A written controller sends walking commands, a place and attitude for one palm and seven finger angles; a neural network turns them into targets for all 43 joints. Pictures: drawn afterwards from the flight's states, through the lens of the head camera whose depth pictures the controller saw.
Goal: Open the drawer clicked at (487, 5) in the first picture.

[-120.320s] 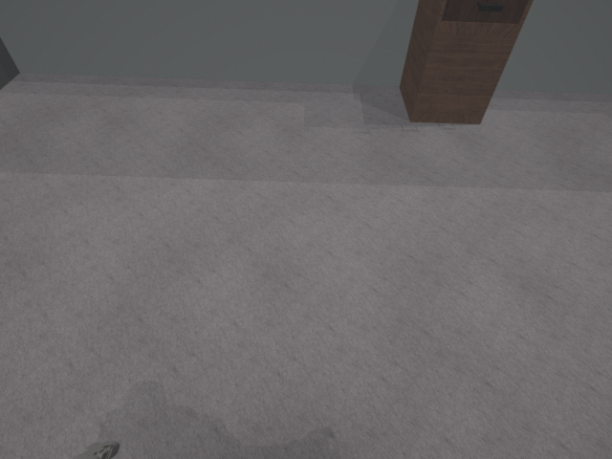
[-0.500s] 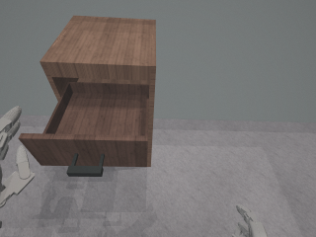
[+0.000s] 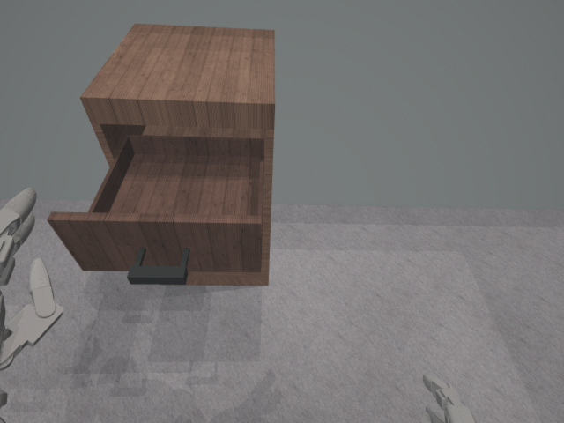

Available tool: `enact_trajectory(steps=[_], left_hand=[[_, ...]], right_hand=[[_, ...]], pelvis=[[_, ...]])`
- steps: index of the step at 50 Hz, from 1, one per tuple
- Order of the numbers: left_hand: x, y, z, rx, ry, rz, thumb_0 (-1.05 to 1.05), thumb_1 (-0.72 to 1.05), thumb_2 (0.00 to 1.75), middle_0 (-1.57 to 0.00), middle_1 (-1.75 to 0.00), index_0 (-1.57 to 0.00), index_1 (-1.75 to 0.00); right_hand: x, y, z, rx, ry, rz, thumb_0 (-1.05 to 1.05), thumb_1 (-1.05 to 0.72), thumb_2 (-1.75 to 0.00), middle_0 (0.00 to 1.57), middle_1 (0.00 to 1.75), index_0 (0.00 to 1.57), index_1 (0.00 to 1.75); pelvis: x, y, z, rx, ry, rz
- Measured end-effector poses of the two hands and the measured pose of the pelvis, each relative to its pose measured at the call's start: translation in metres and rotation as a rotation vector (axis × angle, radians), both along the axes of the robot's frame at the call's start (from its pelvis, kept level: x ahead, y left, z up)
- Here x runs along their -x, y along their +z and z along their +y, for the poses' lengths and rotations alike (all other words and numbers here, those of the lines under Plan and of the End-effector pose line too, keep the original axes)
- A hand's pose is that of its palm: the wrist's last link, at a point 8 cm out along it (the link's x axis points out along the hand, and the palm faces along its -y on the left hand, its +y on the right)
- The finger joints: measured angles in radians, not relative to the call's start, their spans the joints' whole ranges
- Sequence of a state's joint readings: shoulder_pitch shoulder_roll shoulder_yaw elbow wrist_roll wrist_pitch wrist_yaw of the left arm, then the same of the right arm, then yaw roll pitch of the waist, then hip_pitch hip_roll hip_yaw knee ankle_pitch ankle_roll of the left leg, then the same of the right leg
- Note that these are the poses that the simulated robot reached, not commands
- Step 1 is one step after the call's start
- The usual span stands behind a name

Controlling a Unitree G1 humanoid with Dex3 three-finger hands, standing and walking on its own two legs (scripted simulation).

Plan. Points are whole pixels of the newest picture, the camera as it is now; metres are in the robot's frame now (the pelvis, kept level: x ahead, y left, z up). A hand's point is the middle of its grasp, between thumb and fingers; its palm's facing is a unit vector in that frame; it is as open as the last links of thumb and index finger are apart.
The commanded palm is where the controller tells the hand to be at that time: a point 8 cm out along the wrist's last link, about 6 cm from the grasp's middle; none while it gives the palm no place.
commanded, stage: stop stepping back and stand still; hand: left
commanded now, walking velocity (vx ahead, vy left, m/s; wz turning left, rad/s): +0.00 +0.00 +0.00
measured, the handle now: (161, 264) +0.42 +0.24 -0.10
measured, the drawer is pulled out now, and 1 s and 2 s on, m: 0.30 0.30 0.30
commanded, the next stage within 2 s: let the arm hang, fingers relaxed in 0.96 s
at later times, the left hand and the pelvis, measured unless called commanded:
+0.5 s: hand (54, 294) +0.21 +0.24 +0.16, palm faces +0.36 -0.82 -0.44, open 7.4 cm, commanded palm +0.15 +0.29 +0.18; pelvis +0.02 +0.01 +0.00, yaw +0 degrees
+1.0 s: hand (47, 274) +0.24 +0.26 +0.16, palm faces +0.31 -0.84 -0.44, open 7.4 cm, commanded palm +0.17 +0.30 +0.18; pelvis +0.04 +0.03 +0.01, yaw +0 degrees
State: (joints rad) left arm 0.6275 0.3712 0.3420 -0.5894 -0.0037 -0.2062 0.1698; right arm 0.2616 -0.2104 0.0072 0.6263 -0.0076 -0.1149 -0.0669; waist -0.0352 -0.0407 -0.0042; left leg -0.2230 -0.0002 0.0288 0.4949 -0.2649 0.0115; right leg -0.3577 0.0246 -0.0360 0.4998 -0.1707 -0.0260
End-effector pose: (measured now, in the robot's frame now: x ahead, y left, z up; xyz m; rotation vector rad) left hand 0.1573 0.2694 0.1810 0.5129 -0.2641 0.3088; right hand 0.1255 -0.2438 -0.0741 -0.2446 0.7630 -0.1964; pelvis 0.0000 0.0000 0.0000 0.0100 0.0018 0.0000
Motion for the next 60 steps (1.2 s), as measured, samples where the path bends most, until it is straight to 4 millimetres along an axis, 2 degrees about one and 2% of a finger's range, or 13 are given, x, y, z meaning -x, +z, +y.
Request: enact_trajectory(steps=[4,11,23,33,42,53,54,56,58,60], left_hand=[[0.005,0.001,0.003,-0.034,0.02,0.018,0.02,0.89,0.9,-0.21,-0.3,-0.21,-0.3],[0.011,0.001,0.005,-0.015,0.067,0.01,0.02,0.89,0.9,-0.21,-0.3,-0.21,-0.3],[-0.013,-0.002,0.01,0.01,0.042,0.038,0.02,0.89,0.9,-0.21,-0.3,-0.21,-0.3],[-0.029,-0.002,0.016,0.016,0.006,0.041,0.02,0.89,0.9,-0.21,-0.3,-0.21,-0.3],[-0.04,-0.005,0.025,0.02,-0.012,0.056,0.02,0.89,0.9,-0.21,-0.3,-0.21,-0.3],[-0.043,-0.006,0.034,0.019,-0.021,0.055,0.02,0.89,0.9,-0.21,-0.3,-0.21,-0.3],[-0.045,-0.013,0.036,0.008,-0.028,0.074,0.02,0.89,0.9,-0.21,-0.3,-0.21,-0.3],[-0.057,-0.057,0.044,0.043,-0.009,0.232,0.01,0.89,0.9,-0.2,-0.3,-0.2,-0.3],[-0.062,-0.12,0.052,0.14,0.055,0.473,0.0,0.9,0.9,-0.2,-0.3,-0.2,-0.3],[-0.053,-0.185,0.049,0.237,0.117,0.734,0.0,0.9,0.9,-0.2,-0.3,-0.2,-0.3]], right_hand=[[0.004,0.001,-0.003,0.005,-0.02,-0.018,0.02,-0.9,-0.9,0.2,0.3,0.2,0.3],[-0.005,-0.007,0.0,-0.006,0.004,-0.002,0.01,-0.9,-0.9,0.2,0.3,0.2,0.3],[-0.035,0.003,0.019,-0.048,0.015,-0.048,0.01,-0.9,-0.9,0.2,0.3,0.2,0.3],[-0.057,0.011,0.025,-0.042,0.03,-0.042,0.01,-0.9,-0.9,0.2,0.3,0.2,0.3],[-0.066,0.013,0.031,-0.036,0.02,-0.034,0.01,-0.9,-0.9,0.2,0.3,0.2,0.3],[-0.069,0.012,0.045,-0.046,0.024,-0.025,0.01,-0.9,-0.9,0.2,0.3,0.2,0.3],[-0.069,0.009,0.045,-0.054,0.042,-0.028,0.01,-0.9,-0.9,0.2,0.3,0.2,0.3],[-0.066,-0.004,0.043,-0.065,0.075,0.012,0.01,-0.9,-0.9,0.2,0.3,0.2,0.3],[-0.059,-0.019,0.04,-0.071,0.077,0.072,0.01,-0.9,-0.9,0.2,0.3,0.2,0.3],[-0.046,-0.029,0.036,-0.074,0.06,0.124,0.01,-0.9,-0.9,0.2,0.3,0.2,0.3]], pelvis=[[0.0,0.0,-0.001,0.0,0.011,-0.009],[-0.004,-0.001,0.001,0.021,0.01,-0.003],[-0.017,0.004,0.005,0.017,0.0,-0.006],[-0.03,0.006,0.012,0.024,-0.005,-0.002],[-0.038,0.006,0.02,0.028,-0.006,-0.005],[-0.04,0.006,0.028,0.029,-0.009,-0.005],[-0.04,0.005,0.03,0.03,-0.001,0.004],[-0.037,0.002,0.033,0.022,0.01,0.017],[-0.034,-0.001,0.035,0.008,0.009,0.018],[-0.032,-0.003,0.035,-0.001,0.0,0.008]])
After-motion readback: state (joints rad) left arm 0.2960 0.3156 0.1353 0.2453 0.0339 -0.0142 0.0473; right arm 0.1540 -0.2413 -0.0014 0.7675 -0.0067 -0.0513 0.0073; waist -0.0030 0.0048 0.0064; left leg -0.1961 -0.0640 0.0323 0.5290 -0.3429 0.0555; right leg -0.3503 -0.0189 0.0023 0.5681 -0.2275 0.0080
